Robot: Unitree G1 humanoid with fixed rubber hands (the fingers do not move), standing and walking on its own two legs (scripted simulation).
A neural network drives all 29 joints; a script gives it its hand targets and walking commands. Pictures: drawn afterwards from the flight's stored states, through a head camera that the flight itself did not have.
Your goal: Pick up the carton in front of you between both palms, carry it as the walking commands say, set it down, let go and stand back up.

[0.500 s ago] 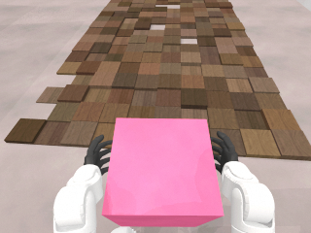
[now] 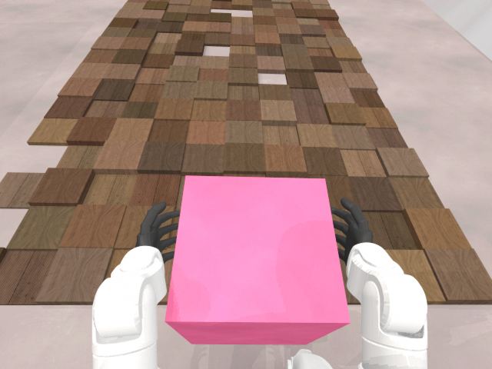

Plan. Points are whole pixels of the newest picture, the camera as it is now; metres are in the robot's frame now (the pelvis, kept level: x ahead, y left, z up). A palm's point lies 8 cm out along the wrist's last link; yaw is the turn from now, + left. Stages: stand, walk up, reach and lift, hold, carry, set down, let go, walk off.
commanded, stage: carry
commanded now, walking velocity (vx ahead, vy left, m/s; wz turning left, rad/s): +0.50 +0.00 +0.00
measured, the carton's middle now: (252, 269) +0.27 +0.00 +0.01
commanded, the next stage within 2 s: none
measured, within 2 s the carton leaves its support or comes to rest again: neither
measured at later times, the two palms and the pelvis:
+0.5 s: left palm (195, 91) +0.68 +0.12 +0.09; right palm (318, 89) +0.70 -0.18 +0.09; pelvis +0.32 -0.05 -0.01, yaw +2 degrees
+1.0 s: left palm (237, 8) +1.04 +0.02 +0.15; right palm (337, 11) +1.03 -0.28 +0.16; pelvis +0.68 -0.10 -0.02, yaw +0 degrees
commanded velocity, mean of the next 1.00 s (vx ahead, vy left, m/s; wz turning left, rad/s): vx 0.50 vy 0.00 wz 0.00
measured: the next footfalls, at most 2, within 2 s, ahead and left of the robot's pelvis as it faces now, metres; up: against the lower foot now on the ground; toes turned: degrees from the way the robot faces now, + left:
right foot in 0.16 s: +0.31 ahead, -0.11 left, +0.00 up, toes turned -7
left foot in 0.60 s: +0.58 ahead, +0.07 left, +0.03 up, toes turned +0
